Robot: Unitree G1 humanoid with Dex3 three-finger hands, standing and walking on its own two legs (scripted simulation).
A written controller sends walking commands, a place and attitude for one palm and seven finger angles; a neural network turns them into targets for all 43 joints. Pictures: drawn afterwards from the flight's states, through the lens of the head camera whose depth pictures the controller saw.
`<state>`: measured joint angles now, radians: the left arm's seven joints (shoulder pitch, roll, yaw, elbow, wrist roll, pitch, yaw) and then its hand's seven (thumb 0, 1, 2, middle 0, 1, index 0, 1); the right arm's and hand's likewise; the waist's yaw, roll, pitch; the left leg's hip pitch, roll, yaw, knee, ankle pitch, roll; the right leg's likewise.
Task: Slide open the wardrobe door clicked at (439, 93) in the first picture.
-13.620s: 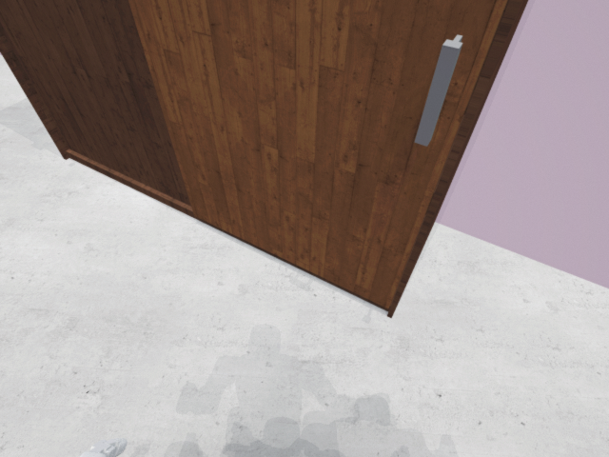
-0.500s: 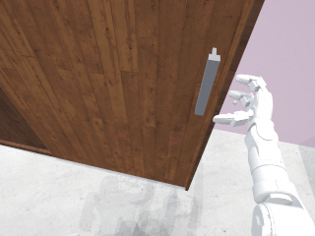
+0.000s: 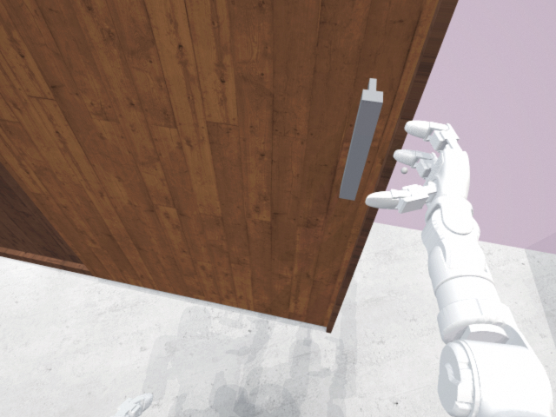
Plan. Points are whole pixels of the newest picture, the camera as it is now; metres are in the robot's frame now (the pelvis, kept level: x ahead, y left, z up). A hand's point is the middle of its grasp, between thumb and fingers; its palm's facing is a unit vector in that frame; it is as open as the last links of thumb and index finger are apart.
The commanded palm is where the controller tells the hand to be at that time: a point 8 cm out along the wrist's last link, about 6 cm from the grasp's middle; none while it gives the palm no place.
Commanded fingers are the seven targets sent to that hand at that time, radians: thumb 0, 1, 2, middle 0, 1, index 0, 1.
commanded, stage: feel for the door with the fingertips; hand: right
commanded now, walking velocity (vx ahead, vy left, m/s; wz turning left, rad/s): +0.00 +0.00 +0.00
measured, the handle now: (359, 142) +0.51 -0.07 +0.13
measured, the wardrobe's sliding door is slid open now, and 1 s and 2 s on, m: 0.00 0.00 0.00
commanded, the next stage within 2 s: slide the fingers in behind the handle in 0.82 s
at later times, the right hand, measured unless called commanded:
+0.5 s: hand (380, 171) +0.44 -0.10 +0.14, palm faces +0.09 +1.00 +0.03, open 14.0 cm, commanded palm +0.41 -0.15 +0.14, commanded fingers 0.00 0.50 -0.30 0.30 1.20 0.30 1.20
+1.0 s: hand (383, 160) +0.47 -0.10 +0.14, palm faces +0.11 +0.99 +0.01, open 13.7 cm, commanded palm +0.43 -0.15 +0.14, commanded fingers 0.00 0.50 -0.30 0.30 1.20 0.30 1.20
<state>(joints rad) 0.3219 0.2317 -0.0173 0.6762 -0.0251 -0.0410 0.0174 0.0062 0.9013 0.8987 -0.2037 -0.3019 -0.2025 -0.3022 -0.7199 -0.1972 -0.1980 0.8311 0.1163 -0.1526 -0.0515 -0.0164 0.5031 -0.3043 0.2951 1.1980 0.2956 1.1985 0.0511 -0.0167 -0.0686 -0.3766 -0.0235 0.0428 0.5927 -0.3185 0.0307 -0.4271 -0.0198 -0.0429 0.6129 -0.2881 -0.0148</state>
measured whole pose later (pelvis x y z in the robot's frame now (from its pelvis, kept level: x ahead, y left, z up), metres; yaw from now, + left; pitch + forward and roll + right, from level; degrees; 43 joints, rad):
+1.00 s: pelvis +0.00 +0.01 +0.00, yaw +0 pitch +7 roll +1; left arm 0.36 0.24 0.00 0.73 -0.01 -0.03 0.01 0.01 0.90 0.90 -0.20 -0.30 -0.20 -0.30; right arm -0.85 -0.19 -0.19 0.99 0.09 -0.21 -0.11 -0.02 0.50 -0.30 0.35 1.25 0.35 1.24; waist 0.08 -0.02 -0.07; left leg -0.42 -0.03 0.05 0.61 -0.32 0.04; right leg -0.47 -0.02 -0.03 0.63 -0.28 -0.01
